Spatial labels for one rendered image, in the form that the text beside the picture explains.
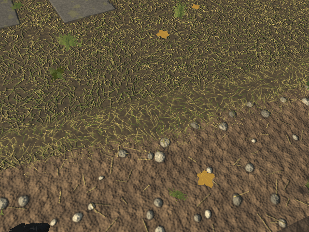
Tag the left robot hand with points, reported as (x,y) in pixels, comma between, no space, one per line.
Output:
(31,227)

